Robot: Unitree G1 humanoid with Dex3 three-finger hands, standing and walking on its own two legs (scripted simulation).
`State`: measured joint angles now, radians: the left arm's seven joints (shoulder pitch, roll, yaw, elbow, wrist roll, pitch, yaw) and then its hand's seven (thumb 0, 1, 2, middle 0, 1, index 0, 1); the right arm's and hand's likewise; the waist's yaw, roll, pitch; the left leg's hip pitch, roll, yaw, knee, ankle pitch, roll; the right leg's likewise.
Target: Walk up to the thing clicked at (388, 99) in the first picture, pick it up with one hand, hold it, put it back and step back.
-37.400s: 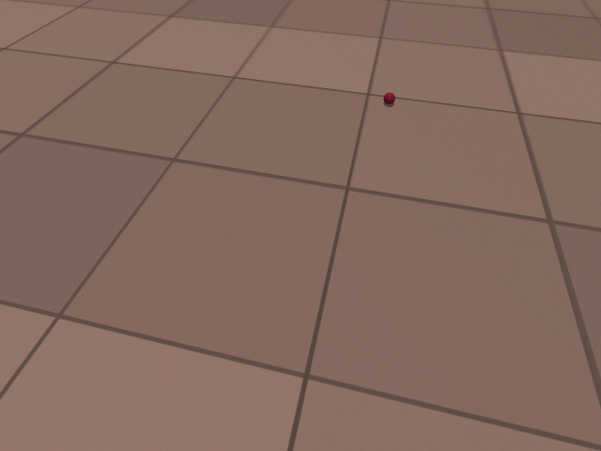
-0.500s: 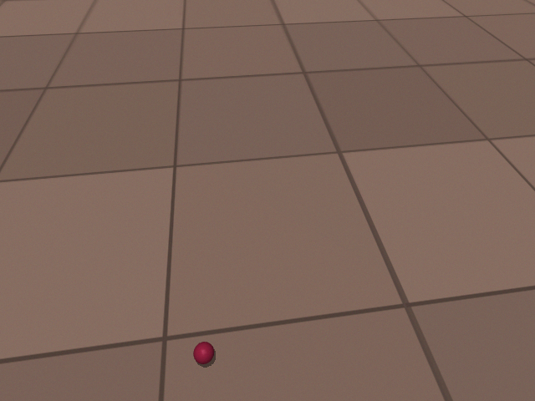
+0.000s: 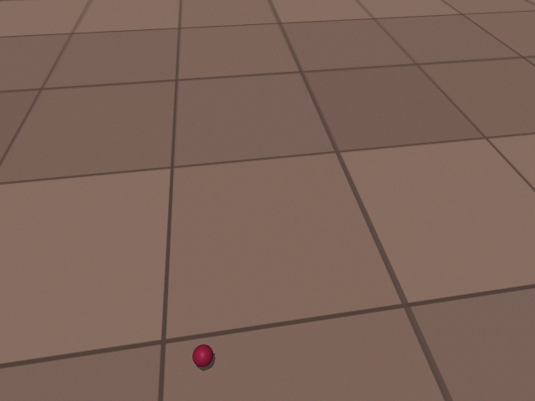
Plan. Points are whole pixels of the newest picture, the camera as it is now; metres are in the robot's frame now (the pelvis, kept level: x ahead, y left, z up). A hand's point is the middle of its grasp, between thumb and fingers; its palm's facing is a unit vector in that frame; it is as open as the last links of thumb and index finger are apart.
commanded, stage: stand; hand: left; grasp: from above
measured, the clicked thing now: (202, 355) +0.40 +0.22 -0.75
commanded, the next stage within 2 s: step back in 0.68 s
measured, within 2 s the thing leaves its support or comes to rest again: neither
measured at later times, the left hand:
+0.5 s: hand out of the picture +0.07 +0.24 -0.16, palm faces -0.01 -0.94 -0.33, open 7.4 cm
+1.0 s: hand out of the picture +0.04 +0.25 -0.17, palm faces -0.05 -0.90 -0.44, open 7.3 cm
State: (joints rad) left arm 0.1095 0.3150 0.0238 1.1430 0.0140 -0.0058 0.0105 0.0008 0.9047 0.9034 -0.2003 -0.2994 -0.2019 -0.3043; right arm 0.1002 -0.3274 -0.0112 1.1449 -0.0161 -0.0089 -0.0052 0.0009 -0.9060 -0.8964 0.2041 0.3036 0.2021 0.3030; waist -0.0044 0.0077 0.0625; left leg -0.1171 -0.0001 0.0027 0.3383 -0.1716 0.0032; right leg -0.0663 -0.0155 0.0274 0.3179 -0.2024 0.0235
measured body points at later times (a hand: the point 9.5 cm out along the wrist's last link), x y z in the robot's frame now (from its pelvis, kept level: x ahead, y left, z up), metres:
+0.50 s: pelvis +0.00 +0.00 +0.00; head +0.01 +0.00 +0.45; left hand +0.07 +0.29 -0.14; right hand +0.07 -0.30 -0.14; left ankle +0.01 +0.12 -0.75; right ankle -0.02 -0.14 -0.75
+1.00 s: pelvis -0.06 -0.03 -0.03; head +0.00 -0.05 +0.41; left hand +0.04 +0.29 -0.14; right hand +0.07 -0.36 -0.16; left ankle -0.01 +0.11 -0.72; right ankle -0.04 -0.14 -0.75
